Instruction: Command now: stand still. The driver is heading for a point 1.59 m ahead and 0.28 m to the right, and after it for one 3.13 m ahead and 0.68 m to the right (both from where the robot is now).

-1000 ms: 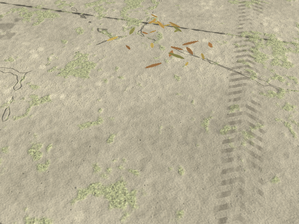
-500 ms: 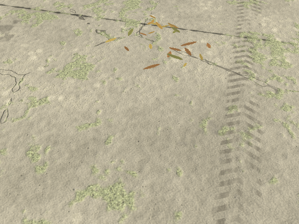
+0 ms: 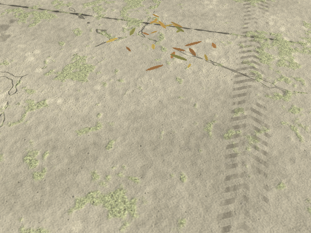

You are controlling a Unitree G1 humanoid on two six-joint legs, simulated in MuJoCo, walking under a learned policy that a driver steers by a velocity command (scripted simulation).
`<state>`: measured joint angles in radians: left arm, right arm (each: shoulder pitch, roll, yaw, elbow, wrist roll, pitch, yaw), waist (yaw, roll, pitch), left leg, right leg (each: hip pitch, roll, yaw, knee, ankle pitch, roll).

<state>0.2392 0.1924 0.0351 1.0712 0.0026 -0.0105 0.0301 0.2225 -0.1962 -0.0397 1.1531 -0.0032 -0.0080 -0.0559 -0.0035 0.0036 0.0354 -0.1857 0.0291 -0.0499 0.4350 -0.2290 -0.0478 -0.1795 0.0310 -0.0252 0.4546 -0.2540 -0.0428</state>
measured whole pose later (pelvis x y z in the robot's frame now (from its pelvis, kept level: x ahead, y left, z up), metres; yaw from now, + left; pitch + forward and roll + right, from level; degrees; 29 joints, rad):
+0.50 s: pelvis +0.01 +0.00 +0.00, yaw +0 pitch -1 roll +0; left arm 0.28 0.19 0.03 1.07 0.00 -0.01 0.03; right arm 0.26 -0.19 -0.03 1.16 0.00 -0.01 -0.06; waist 0.00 0.01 0.02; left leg -0.20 0.04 -0.05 0.46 -0.26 -0.04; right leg -0.18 0.04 -0.03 0.46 -0.27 -0.05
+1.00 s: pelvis +0.14 +0.08 +0.01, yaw +0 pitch +2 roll +0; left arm 0.19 0.26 0.07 0.93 -0.02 -0.09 0.00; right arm 0.43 -0.16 -0.02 1.11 0.00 -0.11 0.00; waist -0.05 -0.04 -0.04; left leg -0.08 -0.03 0.05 0.29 -0.24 0.05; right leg -0.63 -0.10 0.00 1.03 -0.14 -0.05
